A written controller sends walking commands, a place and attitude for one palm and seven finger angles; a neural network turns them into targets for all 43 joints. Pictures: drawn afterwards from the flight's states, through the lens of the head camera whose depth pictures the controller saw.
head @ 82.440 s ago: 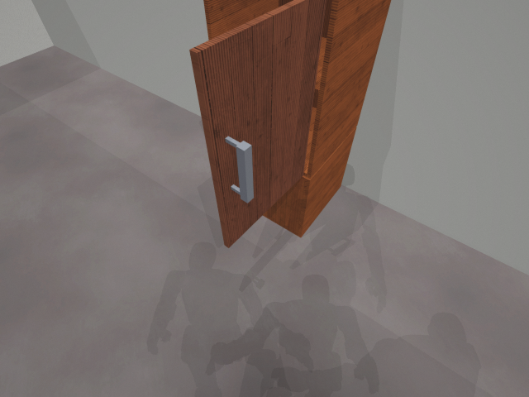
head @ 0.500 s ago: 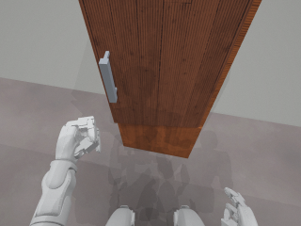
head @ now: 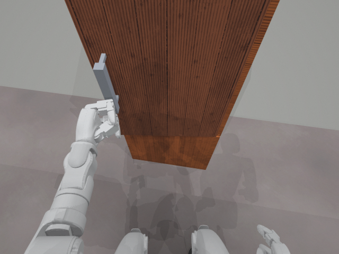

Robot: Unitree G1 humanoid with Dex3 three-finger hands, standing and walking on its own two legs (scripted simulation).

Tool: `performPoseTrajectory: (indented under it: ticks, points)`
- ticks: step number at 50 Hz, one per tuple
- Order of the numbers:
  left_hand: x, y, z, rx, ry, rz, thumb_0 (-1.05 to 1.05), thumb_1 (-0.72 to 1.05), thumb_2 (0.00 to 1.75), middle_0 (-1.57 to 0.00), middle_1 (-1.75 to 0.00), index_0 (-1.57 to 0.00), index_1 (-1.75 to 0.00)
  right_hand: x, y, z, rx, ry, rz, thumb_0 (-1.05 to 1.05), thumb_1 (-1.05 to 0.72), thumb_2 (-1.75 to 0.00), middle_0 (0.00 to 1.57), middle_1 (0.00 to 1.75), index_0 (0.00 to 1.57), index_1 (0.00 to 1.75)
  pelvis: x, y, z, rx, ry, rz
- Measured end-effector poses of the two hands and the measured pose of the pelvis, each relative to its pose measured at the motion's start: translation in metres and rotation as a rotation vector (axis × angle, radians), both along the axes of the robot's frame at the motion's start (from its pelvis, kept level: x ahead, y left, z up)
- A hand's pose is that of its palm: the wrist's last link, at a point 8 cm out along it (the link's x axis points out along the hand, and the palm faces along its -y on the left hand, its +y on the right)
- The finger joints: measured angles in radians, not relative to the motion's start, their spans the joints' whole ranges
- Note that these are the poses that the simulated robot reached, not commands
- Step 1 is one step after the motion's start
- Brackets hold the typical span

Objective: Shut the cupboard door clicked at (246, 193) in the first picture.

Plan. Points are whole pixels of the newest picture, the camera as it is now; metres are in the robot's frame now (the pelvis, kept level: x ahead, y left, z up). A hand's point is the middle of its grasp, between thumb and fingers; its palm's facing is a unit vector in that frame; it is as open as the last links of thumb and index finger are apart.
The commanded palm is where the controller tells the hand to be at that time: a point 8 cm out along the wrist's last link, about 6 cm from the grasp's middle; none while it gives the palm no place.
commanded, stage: bring the fist close to the handle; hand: left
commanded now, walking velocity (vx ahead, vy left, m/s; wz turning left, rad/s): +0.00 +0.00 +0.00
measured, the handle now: (109, 85) +0.53 +0.16 +0.05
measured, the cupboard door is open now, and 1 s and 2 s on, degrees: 8 5 0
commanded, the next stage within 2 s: push the door shut along its arc in 0.42 s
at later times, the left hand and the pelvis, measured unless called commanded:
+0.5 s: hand (115, 119) +0.42 +0.13 +0.05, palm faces -0.06 -1.00 -0.01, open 3.1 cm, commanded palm +0.39 +0.19 +0.06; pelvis -0.01 +0.01 +0.00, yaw -1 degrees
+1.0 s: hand (123, 103) +0.47 +0.12 +0.05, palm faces -0.17 -0.99 -0.03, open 3.1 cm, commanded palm +0.46 +0.17 +0.06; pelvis -0.01 +0.01 -0.01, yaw -1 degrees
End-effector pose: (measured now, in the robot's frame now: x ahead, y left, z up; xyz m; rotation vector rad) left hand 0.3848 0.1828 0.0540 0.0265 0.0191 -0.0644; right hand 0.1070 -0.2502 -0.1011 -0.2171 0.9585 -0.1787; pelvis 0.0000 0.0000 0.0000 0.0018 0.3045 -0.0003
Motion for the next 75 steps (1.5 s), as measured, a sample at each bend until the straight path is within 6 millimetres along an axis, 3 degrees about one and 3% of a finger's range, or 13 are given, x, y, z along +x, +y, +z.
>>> performPoseTrajectory:
  ticks: [7, 15, 31, 39, 59, 75]
  points:
    - [0.024, 0.002, 0.001, -0.016, -0.027, 0.025, 0.02, 0.9, 0.9, -1.3, -1.5, -1.3, -1.5, -0.023, -0.006, -0.005, -0.012, 0.07, -0.035, 0.01, -0.9, -0.9, 0.2, 0.3, 0.2, 0.3, -0.002, -0.001, -0.003, 0.002, 0.021, -0.009]
    - [0.017, 0.009, -0.004, -0.004, 0.01, 0.013, 0.02, 0.9, 0.9, -1.29, -1.5, -1.29, -1.5, -0.044, -0.006, -0.006, -0.001, 0.128, -0.063, 0.01, -0.9, -0.9, 0.2, 0.3, 0.2, 0.3, 0.0, 0.003, 0.001, 0.001, 0.021, -0.015]
    - [0.019, 0.003, -0.004, -0.001, -0.007, -0.007, 0.02, 0.9, 0.9, -1.3, -1.5, -1.3, -1.5, -0.031, 0.005, -0.002, -0.011, 0.08, -0.035, 0.01, -0.9, -0.9, 0.2, 0.3, 0.2, 0.3, -0.009, 0.01, -0.001, -0.008, 0.012, -0.009]
    - [0.047, 0.002, 0.003, 0.008, -0.036, -0.052, 0.02, 0.9, 0.9, -1.3, -1.5, -1.3, -1.5, -0.04, 0.005, -0.009, -0.028, 0.112, -0.038, 0.01, -0.9, -0.9, 0.2, 0.3, 0.2, 0.3, -0.013, 0.012, -0.007, -0.014, 0.036, -0.001]
    - [0.092, -0.011, 0.0, 0.03, 0.005, -0.136, 0.02, 0.9, 0.9, -1.3, -1.5, -1.3, -1.5, -0.101, -0.005, -0.022, -0.035, 0.289, -0.111, 0.01, -0.9, -0.9, 0.2, 0.3, 0.2, 0.3, -0.015, 0.009, -0.019, -0.019, 0.094, -0.001]
    - [0.136, -0.051, 0.011, 0.008, 0.018, -0.241, 0.02, 0.9, 0.9, -1.3, -1.5, -1.3, -1.5, -0.128, -0.004, -0.026, -0.039, 0.307, -0.171, 0.01, -0.9, -0.9, 0.2, 0.3, 0.2, 0.3, -0.019, 0.009, -0.029, -0.025, 0.137, -0.021]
